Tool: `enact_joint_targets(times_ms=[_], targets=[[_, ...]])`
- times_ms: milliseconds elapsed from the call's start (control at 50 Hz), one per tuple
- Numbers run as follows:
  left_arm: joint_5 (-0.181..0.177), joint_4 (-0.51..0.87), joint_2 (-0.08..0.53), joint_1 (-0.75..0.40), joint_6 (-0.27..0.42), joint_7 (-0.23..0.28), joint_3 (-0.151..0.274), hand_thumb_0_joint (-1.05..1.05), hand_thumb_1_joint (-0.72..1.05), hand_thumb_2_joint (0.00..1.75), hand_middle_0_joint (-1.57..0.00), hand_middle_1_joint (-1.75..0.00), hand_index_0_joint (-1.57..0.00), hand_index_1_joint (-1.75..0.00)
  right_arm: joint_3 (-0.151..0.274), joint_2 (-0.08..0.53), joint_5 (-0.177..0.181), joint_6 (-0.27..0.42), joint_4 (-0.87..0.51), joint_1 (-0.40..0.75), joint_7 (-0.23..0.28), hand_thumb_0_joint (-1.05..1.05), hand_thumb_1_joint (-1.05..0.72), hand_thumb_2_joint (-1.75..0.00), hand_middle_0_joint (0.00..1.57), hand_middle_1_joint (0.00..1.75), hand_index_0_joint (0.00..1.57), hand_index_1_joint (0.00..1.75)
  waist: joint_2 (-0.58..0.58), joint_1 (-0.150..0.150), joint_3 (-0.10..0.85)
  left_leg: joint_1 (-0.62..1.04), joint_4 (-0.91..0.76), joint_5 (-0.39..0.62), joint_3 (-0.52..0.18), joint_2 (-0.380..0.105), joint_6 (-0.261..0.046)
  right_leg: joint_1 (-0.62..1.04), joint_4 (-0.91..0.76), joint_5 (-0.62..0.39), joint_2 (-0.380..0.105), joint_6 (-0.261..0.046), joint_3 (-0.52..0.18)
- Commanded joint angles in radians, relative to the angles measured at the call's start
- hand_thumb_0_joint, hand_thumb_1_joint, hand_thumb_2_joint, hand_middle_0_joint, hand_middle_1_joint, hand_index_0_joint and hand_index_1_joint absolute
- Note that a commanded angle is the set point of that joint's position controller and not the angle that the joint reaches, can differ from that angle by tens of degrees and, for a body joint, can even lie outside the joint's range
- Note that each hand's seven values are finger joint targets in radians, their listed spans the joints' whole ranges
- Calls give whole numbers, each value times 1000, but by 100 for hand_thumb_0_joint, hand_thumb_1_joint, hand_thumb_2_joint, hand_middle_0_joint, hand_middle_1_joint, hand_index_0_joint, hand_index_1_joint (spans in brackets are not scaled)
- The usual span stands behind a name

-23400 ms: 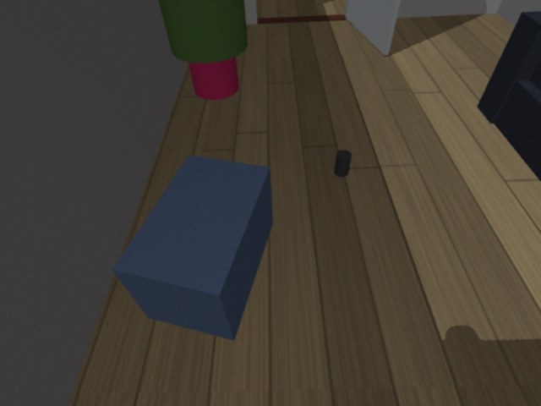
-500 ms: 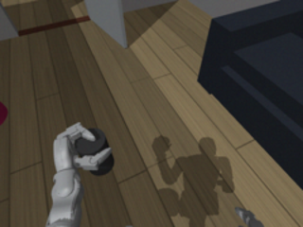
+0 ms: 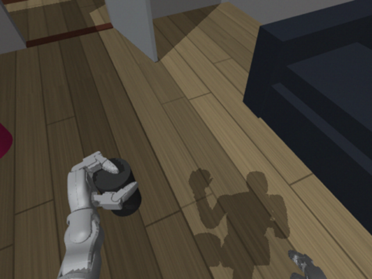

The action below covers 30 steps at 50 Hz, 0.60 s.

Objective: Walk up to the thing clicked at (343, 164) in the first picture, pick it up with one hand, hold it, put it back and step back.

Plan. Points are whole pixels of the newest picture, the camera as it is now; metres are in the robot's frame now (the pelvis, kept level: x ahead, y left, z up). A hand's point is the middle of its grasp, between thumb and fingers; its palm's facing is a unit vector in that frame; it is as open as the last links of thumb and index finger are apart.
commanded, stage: hold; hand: left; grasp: from the side
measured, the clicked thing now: (119, 188) +0.33 +0.18 +0.00
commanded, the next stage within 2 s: crouch in 1.66 s
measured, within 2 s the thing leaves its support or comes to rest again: neither
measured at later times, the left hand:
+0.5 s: hand (110, 176) +0.33 +0.18 +0.05, palm faces +0.26 -0.96 -0.03, open 7.1 cm
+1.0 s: hand (108, 176) +0.33 +0.19 +0.05, palm faces +0.27 -0.96 -0.03, open 7.0 cm
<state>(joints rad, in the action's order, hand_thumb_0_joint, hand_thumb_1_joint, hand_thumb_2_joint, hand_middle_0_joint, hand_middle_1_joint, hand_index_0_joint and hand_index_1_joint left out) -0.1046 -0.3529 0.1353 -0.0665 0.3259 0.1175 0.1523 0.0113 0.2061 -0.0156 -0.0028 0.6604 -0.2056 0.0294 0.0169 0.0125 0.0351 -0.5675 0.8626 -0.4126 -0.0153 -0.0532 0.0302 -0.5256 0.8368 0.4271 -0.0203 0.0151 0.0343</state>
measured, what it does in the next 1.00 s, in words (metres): stands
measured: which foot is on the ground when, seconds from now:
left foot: down 0.00-1.00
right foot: down 0.00-1.00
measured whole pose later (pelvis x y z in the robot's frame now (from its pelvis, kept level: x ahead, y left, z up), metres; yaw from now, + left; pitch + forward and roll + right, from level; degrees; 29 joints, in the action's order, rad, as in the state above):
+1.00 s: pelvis +0.00 +0.01 +0.00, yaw +0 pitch +7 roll -1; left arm -0.11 -0.38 0.14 -0.09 0.34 0.11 0.16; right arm 0.02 0.21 -0.01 0.00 0.67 -0.21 0.02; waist 0.02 0.01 0.03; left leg -0.55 0.85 -0.41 -0.01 -0.05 0.02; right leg -0.51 0.82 0.42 -0.02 0.02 0.03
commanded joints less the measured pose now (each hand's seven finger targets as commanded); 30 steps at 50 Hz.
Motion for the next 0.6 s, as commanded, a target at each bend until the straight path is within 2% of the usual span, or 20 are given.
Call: enact_joint_targets(times_ms=[0,40,60,100,120,160,180,200,220,260,300,320,340,360,380,460,500,540,560,580], targets=[[-16,284,141,-286,110,1,54,0,24,111,-116,-127,-118,-126,45,126,-1,37,-123,33,12,0,-92,-91,20,30,20,30,9,6,306,170,-115,257,16,42,-27,122,-118,-319,26,-7,7],[-22,288,133,-305,113,-5,48,0,23,111,-116,-127,-118,-126,39,117,2,38,-125,42,11,0,-93,-91,20,30,20,30,-6,8,282,140,-113,234,20,45,-29,121,-124,-307,22,-4,4],[-23,245,141,-292,112,-6,62,0,22,111,-117,-128,-119,-127,39,119,2,37,-113,36,12,0,-93,-91,20,30,20,30,-14,10,266,132,-113,228,19,43,-31,107,-123,-300,23,-3,5],[-22,298,137,-333,120,-8,46,0,24,113,-117,-128,-119,-128,42,123,3,39,-122,39,14,0,-93,-91,20,30,20,30,6,12,302,160,-117,232,20,44,-29,115,-126,-303,20,-5,1],[-24,228,124,-271,114,-11,45,0,21,112,-119,-129,-121,-129,43,129,3,39,-120,39,13,0,-93,-91,20,30,20,30,1,11,274,162,-120,231,17,43,-28,103,-123,-293,24,-6,6],[-27,332,138,-328,124,-15,36,0,22,112,-119,-129,-121,-129,43,126,4,41,-125,37,12,0,-93,-91,20,30,20,30,37,4,311,186,-125,244,15,43,-24,120,-124,-301,24,-10,7],[-28,292,132,-291,118,-11,41,0,23,112,-118,-128,-119,-128,45,130,5,40,-120,25,13,0,-93,-91,20,30,20,30,12,5,333,203,-119,278,13,39,-25,129,-119,-329,27,-10,10],[-28,297,123,-284,114,-12,26,0,23,112,-118,-129,-120,-128,45,131,7,41,-120,26,14,0,-93,-91,20,30,20,30,8,9,316,195,-124,282,14,41,-26,131,-121,-337,27,-9,10],[-28,248,121,-287,108,-12,33,0,21,112,-118,-128,-119,-128,44,131,7,41,-116,32,12,0,-93,-91,20,30,20,30,4,14,277,177,-125,262,14,40,-25,114,-125,-318,28,-9,11],[-25,301,123,-353,112,-5,25,0,20,111,-117,-127,-118,-127,41,124,6,43,-120,40,15,0,-93,-91,20,30,20,30,8,13,270,174,-130,243,15,40,-26,103,-133,-304,26,-9,10],[-19,209,140,-279,103,-1,63,0,20,111,-117,-127,-118,-127,46,129,4,41,-107,33,15,0,-92,-91,20,30,20,30,-14,11,243,152,-133,211,15,41,-29,97,-137,-271,25,-7,11],[-22,297,121,-313,109,-5,30,0,22,111,-116,-127,-118,-127,43,123,6,43,-121,39,14,0,-92,-91,20,30,20,30,11,2,280,172,-137,227,16,41,-26,116,-136,-286,24,-10,10],[-21,299,134,-335,111,-4,43,0,23,113,-118,-129,-120,-129,40,121,7,43,-126,45,14,0,-93,-91,20,30,20,30,7,-1,278,168,-137,221,17,43,-26,123,-140,-280,23,-10,9],[-20,254,145,-289,107,-4,61,0,19,113,-119,-130,-121,-129,44,127,5,40,-121,39,15,0,-93,-91,20,30,20,30,1,-4,270,165,-137,228,14,42,-26,126,-138,-279,26,-9,13],[-20,304,143,-326,110,-3,53,0,21,112,-117,-128,-119,-128,40,120,6,42,-132,45,14,0,-92,-91,20,30,20,30,7,-8,297,165,-136,237,18,44,-26,148,-138,-292,24,-9,8],[-20,238,122,-312,99,-1,51,0,23,115,-119,-130,-120,-130,41,119,5,41,-119,41,13,0,-92,-91,20,30,20,30,1,11,242,151,-134,228,20,42,-27,107,-142,-291,26,-7,8],[-19,259,159,-320,103,2,83,0,25,117,-120,-132,-122,-132,47,127,4,38,-114,25,15,0,-92,-91,20,30,20,30,4,1,299,179,-132,259,18,41,-28,135,-135,-316,25,-7,7],[-15,284,121,-332,104,-8,28,0,24,117,-120,-133,-122,-132,39,118,6,39,-130,39,14,0,-93,-91,20,30,20,30,18,8,296,188,-132,273,21,44,-26,141,-136,-334,24,-8,6],[-18,261,119,-326,100,-9,29,0,24,117,-120,-133,-122,-133,45,125,5,39,-117,24,14,0,-93,-91,20,30,20,30,3,16,299,202,-131,293,14,38,-28,131,-130,-344,29,-8,10],[-21,247,127,-310,98,-9,41,0,24,118,-120,-133,-122,-133,45,125,7,42,-117,27,13,0,-93,-91,20,30,20,30,5,9,285,196,-130,301,15,40,-28,132,-131,-351,28,-8,10]])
